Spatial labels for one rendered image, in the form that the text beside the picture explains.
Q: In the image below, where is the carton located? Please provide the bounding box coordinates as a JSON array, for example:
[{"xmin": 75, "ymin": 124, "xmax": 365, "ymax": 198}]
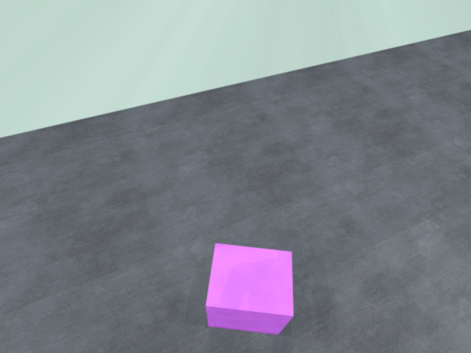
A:
[{"xmin": 205, "ymin": 243, "xmax": 294, "ymax": 335}]

